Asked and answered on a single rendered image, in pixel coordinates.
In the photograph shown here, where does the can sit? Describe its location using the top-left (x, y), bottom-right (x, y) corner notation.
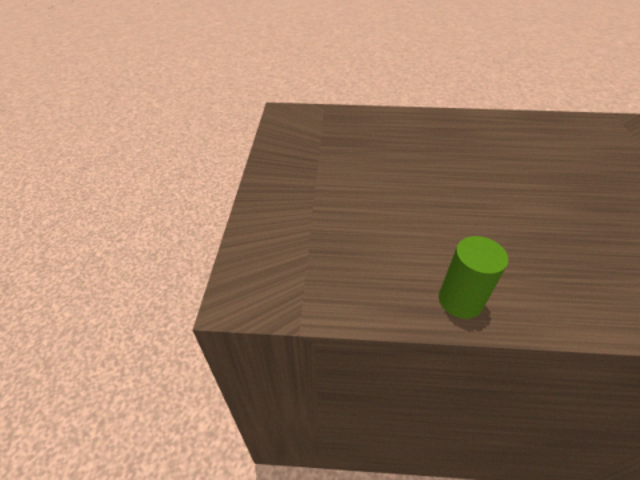
top-left (439, 236), bottom-right (508, 319)

